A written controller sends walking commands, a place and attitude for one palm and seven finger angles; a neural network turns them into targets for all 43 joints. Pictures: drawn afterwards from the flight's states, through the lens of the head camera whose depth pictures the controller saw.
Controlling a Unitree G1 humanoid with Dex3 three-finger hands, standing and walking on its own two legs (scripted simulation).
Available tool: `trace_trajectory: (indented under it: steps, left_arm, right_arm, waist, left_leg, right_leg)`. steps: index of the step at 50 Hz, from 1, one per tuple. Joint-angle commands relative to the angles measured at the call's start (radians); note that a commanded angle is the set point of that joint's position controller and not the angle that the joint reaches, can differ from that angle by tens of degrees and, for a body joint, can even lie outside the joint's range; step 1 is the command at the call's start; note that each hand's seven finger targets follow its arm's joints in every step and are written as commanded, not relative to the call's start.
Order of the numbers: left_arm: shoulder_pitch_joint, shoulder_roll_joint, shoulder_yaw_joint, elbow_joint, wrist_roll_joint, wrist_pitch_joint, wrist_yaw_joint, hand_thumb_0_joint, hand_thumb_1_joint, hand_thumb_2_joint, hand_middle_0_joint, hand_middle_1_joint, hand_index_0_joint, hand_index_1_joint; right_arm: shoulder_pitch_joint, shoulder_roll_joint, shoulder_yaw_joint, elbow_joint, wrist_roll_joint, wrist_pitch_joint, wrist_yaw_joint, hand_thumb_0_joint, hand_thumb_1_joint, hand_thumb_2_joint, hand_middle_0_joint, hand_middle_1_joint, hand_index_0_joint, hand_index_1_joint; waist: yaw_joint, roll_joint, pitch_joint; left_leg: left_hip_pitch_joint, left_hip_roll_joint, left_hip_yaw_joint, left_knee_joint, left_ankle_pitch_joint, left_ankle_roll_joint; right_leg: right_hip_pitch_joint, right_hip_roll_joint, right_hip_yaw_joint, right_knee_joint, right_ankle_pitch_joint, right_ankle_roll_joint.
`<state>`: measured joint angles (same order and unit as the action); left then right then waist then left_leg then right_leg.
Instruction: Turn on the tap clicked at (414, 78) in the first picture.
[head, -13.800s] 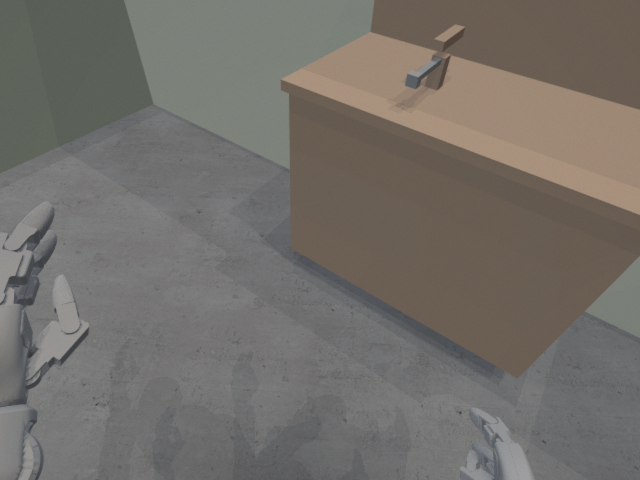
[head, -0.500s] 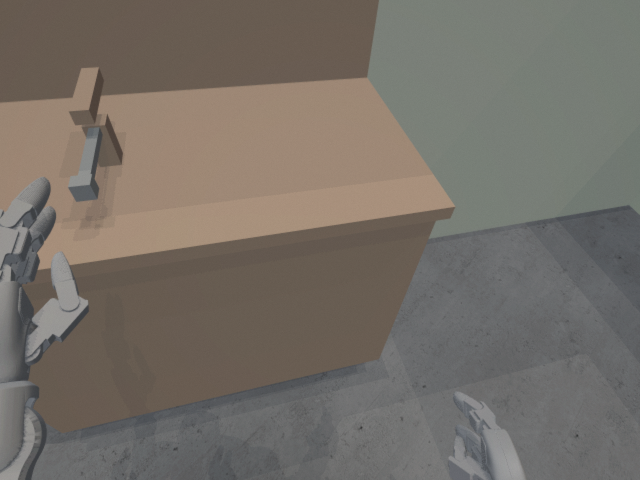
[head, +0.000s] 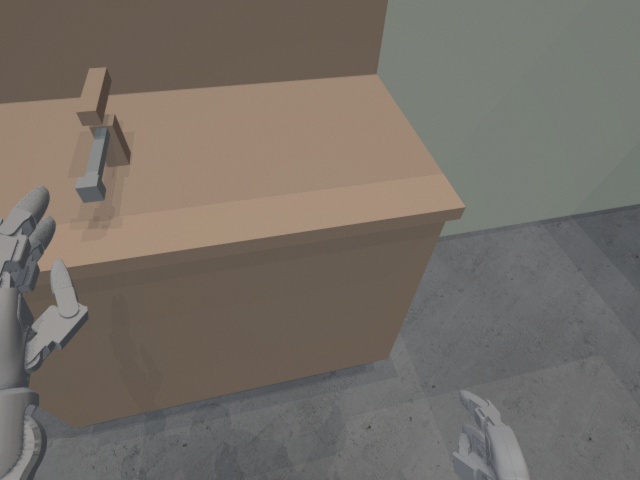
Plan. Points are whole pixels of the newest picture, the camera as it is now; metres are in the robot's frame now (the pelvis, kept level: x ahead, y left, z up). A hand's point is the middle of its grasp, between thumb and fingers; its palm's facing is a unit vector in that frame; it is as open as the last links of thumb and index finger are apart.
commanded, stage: look again from close up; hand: left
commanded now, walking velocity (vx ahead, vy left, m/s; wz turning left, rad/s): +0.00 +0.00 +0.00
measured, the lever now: (91, 189) +0.45 +0.38 +0.08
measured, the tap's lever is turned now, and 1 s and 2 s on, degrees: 0 0 0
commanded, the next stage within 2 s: shuffle to correct the standing spot in 0.10 s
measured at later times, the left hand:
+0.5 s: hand (89, 302) +0.23 +0.25 +0.15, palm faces +0.42 -0.85 -0.32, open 7.4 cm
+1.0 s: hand (103, 245) +0.29 +0.26 +0.17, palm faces +0.33 -0.84 -0.42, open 7.4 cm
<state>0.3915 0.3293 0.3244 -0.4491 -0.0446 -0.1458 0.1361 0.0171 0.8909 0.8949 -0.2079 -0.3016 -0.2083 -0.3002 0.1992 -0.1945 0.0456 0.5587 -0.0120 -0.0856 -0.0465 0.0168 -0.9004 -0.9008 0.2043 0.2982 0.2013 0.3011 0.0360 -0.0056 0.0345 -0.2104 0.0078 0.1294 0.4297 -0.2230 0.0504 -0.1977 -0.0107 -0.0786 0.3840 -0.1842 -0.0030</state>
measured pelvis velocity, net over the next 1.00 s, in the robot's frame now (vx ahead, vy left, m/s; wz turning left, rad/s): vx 0.07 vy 0.03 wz -0.03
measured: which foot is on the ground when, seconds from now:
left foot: down 0.00-1.00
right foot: down 0.00-0.80, up 0.82-1.00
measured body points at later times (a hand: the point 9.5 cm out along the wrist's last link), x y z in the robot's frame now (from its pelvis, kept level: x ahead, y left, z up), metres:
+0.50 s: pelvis +0.01 +0.00 -0.01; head +0.01 +0.01 +0.44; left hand +0.20 +0.29 +0.17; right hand +0.19 -0.24 -0.08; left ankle +0.01 +0.08 -0.74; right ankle +0.01 -0.12 -0.74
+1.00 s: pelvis +0.07 +0.03 -0.01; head +0.08 +0.03 +0.44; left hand +0.27 +0.30 +0.19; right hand +0.21 -0.19 -0.10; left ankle +0.01 +0.08 -0.74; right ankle +0.12 -0.05 -0.71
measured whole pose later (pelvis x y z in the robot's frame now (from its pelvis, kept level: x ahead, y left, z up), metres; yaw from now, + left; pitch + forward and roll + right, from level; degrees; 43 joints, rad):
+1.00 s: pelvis +0.07 +0.03 -0.01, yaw -2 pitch -1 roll -1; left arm 0.49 0.38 0.37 -0.53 -0.04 -0.20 0.14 0.02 0.89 0.89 -0.21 -0.30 -0.21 -0.30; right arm 0.25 -0.17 0.02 0.58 0.00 -0.09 -0.01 0.02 -0.90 -0.90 0.20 0.30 0.20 0.30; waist -0.03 0.00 0.06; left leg -0.11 -0.05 0.12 0.50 -0.37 0.09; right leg -0.46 -0.02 -0.15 0.86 -0.33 -0.02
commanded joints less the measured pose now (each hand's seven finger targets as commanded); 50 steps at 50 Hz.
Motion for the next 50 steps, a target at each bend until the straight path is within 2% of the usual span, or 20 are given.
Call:
trace_trajectory:
  steps: [1, 11, 19, 20, 26, 28, 30, 33, 34, 35, 36, 37, 38, 39, 40, 41, 43, 45, 48, 50]
  left_arm:
    - [-0.07, 0.192, 0.125, -0.224, 0.0, -0.072, 0.017, 0.0, 0.9, 0.9, -0.2, -0.3, -0.2, -0.3]
    - [-0.018, 0.183, 0.118, -0.21, -0.006, -0.067, 0.016, 0.0, 0.9, 0.9, -0.2, -0.3, -0.2, -0.3]
    - [-0.082, 0.183, 0.102, -0.2, 0.001, -0.074, 0.02, 0.0, 0.9, 0.9, -0.2, -0.3, -0.2, -0.3]
    - [-0.102, 0.199, 0.115, -0.21, 0.0, -0.076, 0.021, 0.0, 0.9, 0.9, -0.2, -0.3, -0.2, -0.3]
    - [-0.091, 0.195, 0.122, -0.233, 0.004, -0.094, 0.02, 0.0, 0.9, 0.9, -0.2, -0.3, -0.2, -0.3]
    - [-0.054, 0.196, 0.126, -0.244, 0.004, -0.099, 0.019, 0.0, 0.9, 0.9, -0.2, -0.3, -0.2, -0.3]
    - [-0.013, 0.217, 0.152, -0.225, -0.001, -0.102, 0.02, 0.0, 0.9, 0.9, -0.2, -0.3, -0.2, -0.3]
    - [-0.007, 0.219, 0.159, -0.228, -0.004, -0.115, 0.022, 0.0, 0.9, 0.9, -0.2, -0.3, -0.2, -0.3]
    - [-0.019, 0.234, 0.176, -0.24, -0.003, -0.123, 0.026, 0.0, 0.9, 0.9, -0.2, -0.3, -0.2, -0.3]
    - [-0.031, 0.251, 0.194, -0.247, -0.004, -0.126, 0.027, 0.0, 0.9, 0.9, -0.2, -0.3, -0.2, -0.3]
    - [-0.031, 0.231, 0.179, -0.241, -0.003, -0.126, 0.026, 0.0, 0.9, 0.9, -0.2, -0.3, -0.2, -0.3]
    - [-0.052, 0.218, 0.166, -0.246, -0.005, -0.12, 0.02, 0.0, 0.9, 0.9, -0.2, -0.3, -0.2, -0.3]
    - [-0.057, 0.218, 0.165, -0.254, -0.005, -0.121, 0.015, 0.0, 0.9, 0.9, -0.2, -0.3, -0.2, -0.3]
    - [-0.06, 0.22, 0.163, -0.284, 0.0, -0.125, 0.016, 0.0, 0.9, 0.9, -0.2, -0.3, -0.2, -0.3]
    - [-0.074, 0.235, 0.163, -0.312, 0.0, -0.137, 0.016, 0.0, 0.9, 0.9, -0.2, -0.3, -0.2, -0.3]
    - [-0.072, 0.221, 0.149, -0.303, 0.012, -0.14, 0.015, 0.0, 0.9, 0.9, -0.2, -0.3, -0.2, -0.3]
    - [-0.019, 0.201, 0.138, -0.298, 0.01, -0.128, 0.015, 0.0, 0.9, 0.9, -0.2, -0.3, -0.2, -0.3]
    - [0.025, 0.22, 0.161, -0.305, 0.008, -0.121, 0.017, 0.0, 0.9, 0.9, -0.2, -0.3, -0.2, -0.3]
    - [0.085, 0.22, 0.174, -0.277, 0.0, -0.121, 0.014, 0.0, 0.9, 0.9, -0.2, -0.3, -0.2, -0.3]
    - [0.087, 0.234, 0.196, -0.254, -0.007, -0.119, 0.015, 0.0, 0.9, 0.9, -0.2, -0.3, -0.2, -0.3]
  right_arm:
    - [-0.09, -0.12, -0.058, -0.162, -0.003, -0.05, -0.022, 0.0, -0.9, -0.9, 0.2, 0.3, 0.2, 0.3]
    - [-0.081, -0.131, -0.069, -0.155, 0.003, -0.039, -0.024, 0.0, -0.9, -0.9, 0.2, 0.3, 0.2, 0.3]
    - [-0.086, -0.142, -0.079, -0.148, -0.004, -0.031, -0.026, 0.0, -0.9, -0.9, 0.2, 0.3, 0.2, 0.3]
    - [-0.093, -0.146, -0.08, -0.148, -0.005, -0.03, -0.029, 0.0, -0.9, -0.9, 0.2, 0.3, 0.2, 0.3]
    - [-0.084, -0.143, -0.078, -0.151, 0.006, -0.038, -0.019, 0.0, -0.9, -0.9, 0.2, 0.3, 0.2, 0.3]
    - [-0.081, -0.141, -0.081, -0.156, 0.01, -0.038, -0.011, 0.0, -0.9, -0.9, 0.2, 0.3, 0.2, 0.3]
    - [-0.08, -0.138, -0.084, -0.156, 0.012, -0.037, -0.006, 0.0, -0.9, -0.9, 0.2, 0.3, 0.2, 0.3]
    - [-0.07, -0.129, -0.094, -0.143, 0.019, -0.026, 0.01, 0.0, -0.9, -0.9, 0.2, 0.3, 0.2, 0.3]
    - [-0.071, -0.125, -0.091, -0.139, 0.019, -0.022, 0.016, 0.0, -0.9, -0.9, 0.2, 0.3, 0.2, 0.3]
    - [-0.081, -0.126, -0.085, -0.134, 0.019, -0.017, 0.018, 0.0, -0.9, -0.9, 0.2, 0.3, 0.2, 0.3]
    - [-0.07, -0.115, -0.08, -0.125, 0.02, -0.011, 0.019, 0.0, -0.9, -0.9, 0.2, 0.3, 0.2, 0.3]
    - [-0.056, -0.12, -0.083, -0.12, 0.024, -0.008, 0.018, 0.0, -0.9, -0.9, 0.2, 0.3, 0.2, 0.3]
    - [-0.06, -0.133, -0.088, -0.122, 0.026, -0.011, 0.011, 0.0, -0.9, -0.9, 0.2, 0.3, 0.2, 0.3]
    - [-0.057, -0.143, -0.093, -0.132, 0.031, -0.017, 0.009, 0.0, -0.9, -0.9, 0.2, 0.3, 0.2, 0.3]
    - [-0.062, -0.126, -0.09, -0.135, 0.019, -0.034, 0.01, 0.0, -0.9, -0.9, 0.2, 0.3, 0.2, 0.3]
    - [-0.042, -0.125, -0.097, -0.123, 0.004, -0.044, 0.022, 0.0, -0.9, -0.9, 0.2, 0.3, 0.2, 0.3]
    - [-0.036, -0.131, -0.109, -0.123, 0.011, -0.047, 0.034, 0.0, -0.9, -0.9, 0.2, 0.3, 0.2, 0.3]
    - [-0.054, -0.125, -0.101, -0.128, 0.019, -0.055, 0.029, 0.0, -0.9, -0.9, 0.2, 0.3, 0.2, 0.3]
    - [-0.064, -0.122, -0.082, -0.129, 0.011, -0.054, 0.022, 0.0, -0.9, -0.9, 0.2, 0.3, 0.2, 0.3]
    - [-0.074, -0.136, -0.081, -0.133, 0.009, -0.043, 0.016, 0.0, -0.9, -0.9, 0.2, 0.3, 0.2, 0.3]
  waist:
    - [-0.009, 0.054, -0.146]
    - [-0.015, 0.051, -0.16]
    - [-0.029, 0.01, -0.075]
    - [-0.032, 0.044, -0.062]
    - [-0.024, 0.133, -0.104]
    - [-0.02, 0.115, -0.126]
    - [-0.022, 0.036, -0.13]
    - [-0.019, -0.138, -0.145]
    - [-0.016, -0.146, -0.136]
    - [-0.019, -0.095, -0.113]
    - [-0.026, -0.087, -0.109]
    - [-0.046, -0.051, -0.104]
    - [-0.054, 0.067, -0.107]
    - [-0.059, 0.214, -0.125]
    - [-0.07, 0.324, -0.13]
    - [-0.077, 0.26, -0.121]
    - [-0.068, 0.124, -0.098]
    - [-0.047, 0.123, -0.067]
    - [-0.032, 0.181, -0.072]
    - [-0.019, 0.154, -0.133]
  left_leg:
    - [0.015, 0.046, -0.113, -0.1, 0.082, -0.065]
    - [0.037, 0.042, -0.102, -0.071, 0.156, -0.065]
    - [-0.027, 0.045, -0.104, -0.017, -0.171, -0.022]
    - [-0.028, 0.049, -0.107, -0.018, -0.177, -0.021]
    - [-0.016, 0.123, -0.193, -0.043, -0.008, 0.008]
    - [-0.018, 0.115, -0.157, 0.019, 0.115, 0.009]
    - [-0.063, 0.076, -0.101, 0.12, 0.171, -0.015]
    - [-0.214, -0.003, -0.035, 0.328, 0.051, -0.05]
    - [-0.255, -0.001, -0.048, 0.337, -0.061, -0.051]
    - [-0.251, 0.01, -0.063, 0.306, -0.14, -0.045]
    - [-0.208, 0.019, -0.072, 0.216, -0.165, -0.036]
    - [-0.089, 0.015, -0.079, 0.103, -0.075, -0.033]
    - [0.041, 0.045, -0.142, 0.03, 0.095, -0.011]
    - [0.205, 0.148, -0.294, -0.006, 0.389, 0.026]
    - [0.394, 0.237, -0.432, -0.06, 0.688, 0.035]
    - [0.427, 0.252, -0.463, -0.052, 0.724, 0.03]
    - [0.388, 0.229, -0.348, -0.029, 0.597, 0.079]
    - [0.284, 0.194, -0.256, -0.06, 0.559, 0.083]
    - [0.094, 0.156, -0.145, -0.027, 0.557, 0.03]
    - [-0.023, 0.135, -0.098, 0.114, 0.502, 0.006]
  right_leg:
    - [0.077, -0.024, 0.076, -0.054, 0.104, -0.016]
    - [0.083, -0.032, 0.074, -0.048, 0.165, -0.015]
    - [-0.055, -0.067, 0.178, -0.066, -0.234, -0.058]
    - [-0.071, -0.066, 0.184, -0.052, -0.242, -0.063]
    - [-0.03, -0.021, 0.049, 0.204, 0.011, -0.039]
    - [0.007, -0.03, 0.039, 0.197, 0.073, -0.041]
    - [0.053, -0.079, 0.115, 0.172, 0.191, -0.068]
    - [0.173, -0.246, 0.339, 0.103, 0.351, -0.164]
    - [0.193, -0.283, 0.372, 0.095, 0.364, -0.187]
    - [0.168, -0.293, 0.386, 0.1, 0.357, -0.183]
    - [0.137, -0.275, 0.326, 0.121, 0.298, -0.157]
    - [0.048, -0.217, 0.247, 0.194, 0.219, -0.115]
    - [-0.068, -0.104, 0.13, 0.325, 0.159, -0.058]
    - [-0.234, -0.009, 0.014, 0.503, 0.04, -0.003]
    - [-0.457, 0.026, -0.006, 0.683, -0.326, 0.009]
    - [-0.525, 0.019, 0.023, 0.797, -0.373, -0.011]
    - [-0.559, -0.018, 0.012, 0.804, -0.302, -0.018]
    - [-0.482, -0.032, -0.034, 0.667, -0.227, -0.011]
    - [-0.19, -0.021, -0.09, 0.383, -0.102, -0.02]
    - [0.067, 0.003, -0.12, 0.21, 0.019, -0.028]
